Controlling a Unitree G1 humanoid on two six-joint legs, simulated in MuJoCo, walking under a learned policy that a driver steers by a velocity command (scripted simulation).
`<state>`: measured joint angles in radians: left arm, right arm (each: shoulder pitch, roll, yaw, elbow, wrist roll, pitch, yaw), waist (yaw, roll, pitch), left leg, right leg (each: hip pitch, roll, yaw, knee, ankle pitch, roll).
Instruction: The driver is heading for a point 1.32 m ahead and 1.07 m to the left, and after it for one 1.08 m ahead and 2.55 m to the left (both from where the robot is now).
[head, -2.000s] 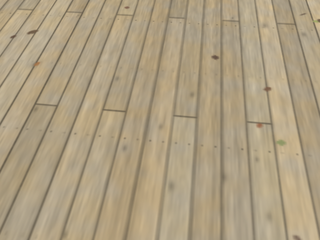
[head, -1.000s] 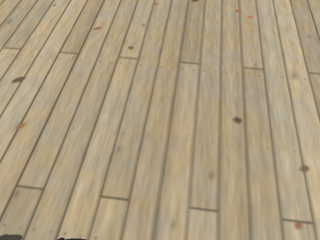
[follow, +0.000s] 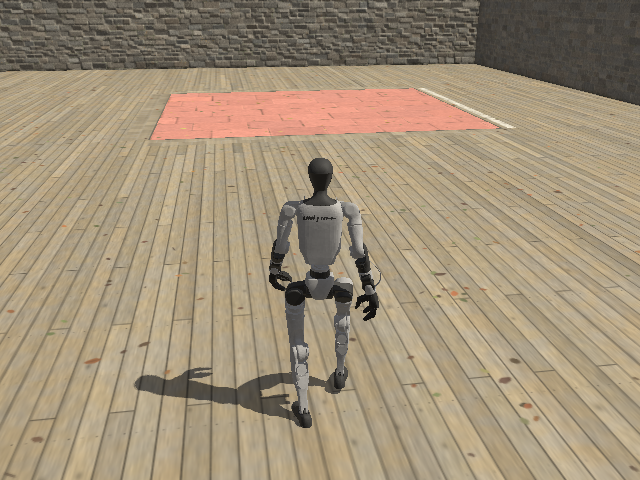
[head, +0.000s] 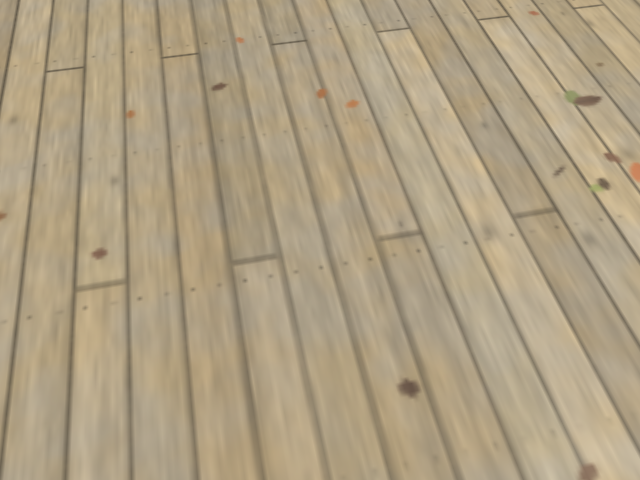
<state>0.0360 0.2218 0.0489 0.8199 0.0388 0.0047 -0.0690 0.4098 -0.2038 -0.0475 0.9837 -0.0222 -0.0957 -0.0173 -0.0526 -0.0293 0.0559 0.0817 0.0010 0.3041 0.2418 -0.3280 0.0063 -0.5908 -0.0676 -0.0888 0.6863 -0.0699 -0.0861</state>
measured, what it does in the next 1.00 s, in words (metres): walks ahead, turning left: right foot, then left foot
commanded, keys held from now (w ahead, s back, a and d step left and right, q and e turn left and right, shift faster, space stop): w+q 1.00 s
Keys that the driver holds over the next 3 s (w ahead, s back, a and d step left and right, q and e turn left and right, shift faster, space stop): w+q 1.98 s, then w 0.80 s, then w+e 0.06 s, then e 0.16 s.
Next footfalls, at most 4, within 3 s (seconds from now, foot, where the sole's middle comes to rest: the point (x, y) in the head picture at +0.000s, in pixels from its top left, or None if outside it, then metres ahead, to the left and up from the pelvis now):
0.08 right None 0.20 -0.10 -0.77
0.62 left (276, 479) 0.47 0.09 -0.77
1.16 right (280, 319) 0.84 0.08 -0.77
1.70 left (134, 313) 0.87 0.43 -0.77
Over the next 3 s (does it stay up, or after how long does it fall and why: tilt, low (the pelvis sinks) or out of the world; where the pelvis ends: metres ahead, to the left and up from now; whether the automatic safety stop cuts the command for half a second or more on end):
stays up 1.13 0.90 0.01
